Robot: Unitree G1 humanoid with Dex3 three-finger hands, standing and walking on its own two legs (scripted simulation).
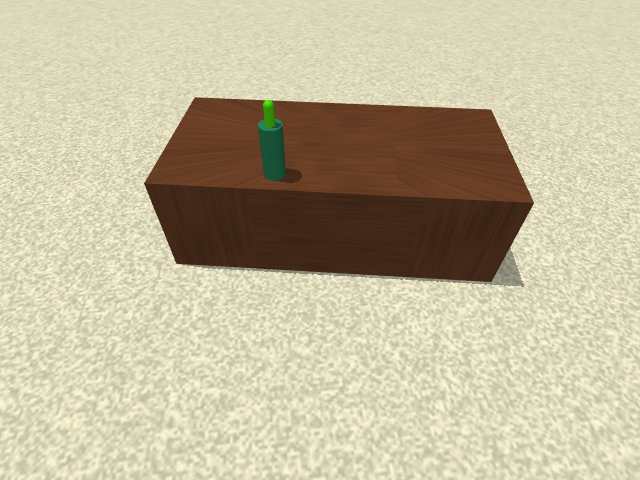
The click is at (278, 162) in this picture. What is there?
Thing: necked bottle
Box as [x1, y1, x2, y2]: [258, 100, 285, 180]
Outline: 266,100 263,103 264,118 258,123 263,172 266,178 276,180 283,177 285,174 282,124 278,119 274,118 273,103 270,100
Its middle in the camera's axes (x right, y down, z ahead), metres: -0.15 -0.32 +1.26
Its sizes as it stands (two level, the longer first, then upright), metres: 0.076 0.076 0.268
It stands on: a support 0.42 m high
